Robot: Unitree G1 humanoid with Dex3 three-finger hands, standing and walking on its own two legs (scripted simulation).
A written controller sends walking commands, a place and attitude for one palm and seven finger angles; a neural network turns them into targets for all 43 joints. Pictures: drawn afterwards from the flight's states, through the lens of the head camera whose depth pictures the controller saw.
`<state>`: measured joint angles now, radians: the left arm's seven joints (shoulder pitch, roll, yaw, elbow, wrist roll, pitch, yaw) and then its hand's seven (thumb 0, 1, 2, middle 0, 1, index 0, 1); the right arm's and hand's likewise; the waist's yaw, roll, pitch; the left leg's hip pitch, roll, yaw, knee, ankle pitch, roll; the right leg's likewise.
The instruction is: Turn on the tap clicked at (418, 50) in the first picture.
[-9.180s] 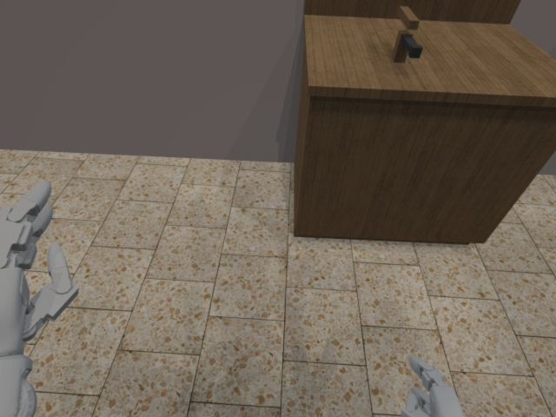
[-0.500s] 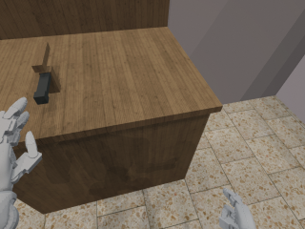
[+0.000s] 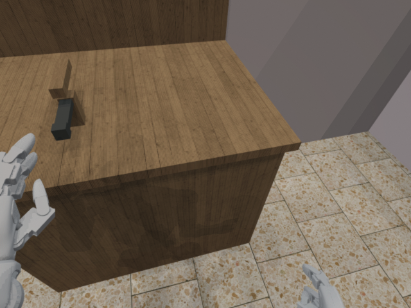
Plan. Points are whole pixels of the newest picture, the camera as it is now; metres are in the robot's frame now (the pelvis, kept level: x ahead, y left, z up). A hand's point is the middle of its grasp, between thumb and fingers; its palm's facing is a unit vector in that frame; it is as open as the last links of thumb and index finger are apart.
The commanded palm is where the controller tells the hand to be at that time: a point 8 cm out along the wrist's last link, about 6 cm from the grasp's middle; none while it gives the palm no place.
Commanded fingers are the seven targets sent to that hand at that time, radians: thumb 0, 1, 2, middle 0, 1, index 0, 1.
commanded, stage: shuffle to correct the standing spot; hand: left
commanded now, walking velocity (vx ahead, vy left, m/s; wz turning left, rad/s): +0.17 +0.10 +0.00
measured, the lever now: (61, 131) +0.42 +0.35 +0.11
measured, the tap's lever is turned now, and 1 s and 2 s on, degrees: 0 0 0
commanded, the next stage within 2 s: come to a stop and stand still in 0.38 s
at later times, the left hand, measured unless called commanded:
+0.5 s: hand (56, 181) +0.27 +0.26 +0.15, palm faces +0.38 -0.84 -0.39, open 7.4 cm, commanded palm +0.22 +0.30 +0.17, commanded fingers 0.00 0.90 0.90 -0.20 -0.30 -0.20 -0.30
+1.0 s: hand (77, 155) +0.32 +0.25 +0.16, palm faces +0.34 -0.86 -0.38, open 7.4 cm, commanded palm +0.27 +0.29 +0.17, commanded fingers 0.00 0.90 0.90 -0.20 -0.30 -0.20 -0.30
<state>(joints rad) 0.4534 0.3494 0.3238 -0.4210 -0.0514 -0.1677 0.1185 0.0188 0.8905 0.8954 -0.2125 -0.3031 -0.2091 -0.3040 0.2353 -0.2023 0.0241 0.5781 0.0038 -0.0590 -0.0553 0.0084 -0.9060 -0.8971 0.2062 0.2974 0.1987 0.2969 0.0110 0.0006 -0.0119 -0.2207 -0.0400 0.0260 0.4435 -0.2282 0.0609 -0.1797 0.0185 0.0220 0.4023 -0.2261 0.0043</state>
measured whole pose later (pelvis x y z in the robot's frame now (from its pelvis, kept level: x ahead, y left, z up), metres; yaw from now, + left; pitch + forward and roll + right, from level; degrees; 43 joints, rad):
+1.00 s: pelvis +0.09 +0.02 -0.01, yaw -4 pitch +0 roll -1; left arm 0.47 0.34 0.34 -0.47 -0.05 -0.15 0.14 0.02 0.89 0.90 -0.21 -0.30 -0.21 -0.30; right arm 0.21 -0.21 0.03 0.60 0.01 -0.08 -0.05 0.01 -0.91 -0.90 0.21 0.30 0.20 0.30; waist 0.00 0.03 0.02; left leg -0.25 0.02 0.06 0.55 -0.30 0.01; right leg -0.28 0.04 -0.08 0.46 -0.18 -0.05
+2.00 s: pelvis +0.10 +0.07 +0.00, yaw -5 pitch -2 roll -2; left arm 0.40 0.36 0.36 -0.49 -0.03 -0.20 0.10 0.02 0.89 0.90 -0.21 -0.30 -0.21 -0.30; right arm 0.18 -0.18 0.02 0.53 0.01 -0.11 -0.01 0.01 -0.91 -0.90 0.21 0.30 0.20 0.30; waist 0.03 -0.04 0.09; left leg -0.16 -0.04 0.09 0.48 -0.29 0.08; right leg -0.22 -0.02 -0.04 0.43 -0.18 0.02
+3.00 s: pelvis +0.09 -0.01 -0.02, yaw +0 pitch +0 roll +0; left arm 0.28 0.38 0.33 -0.37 -0.16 0.08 0.09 0.02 0.89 0.90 -0.21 -0.30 -0.21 -0.30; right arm 0.11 -0.22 0.03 0.68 0.04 -0.10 -0.08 0.01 -0.91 -0.90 0.21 0.30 0.20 0.30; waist 0.06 0.06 -0.02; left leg -0.31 0.01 -0.02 0.65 -0.34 -0.02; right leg -0.33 0.05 -0.10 0.62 -0.29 -0.07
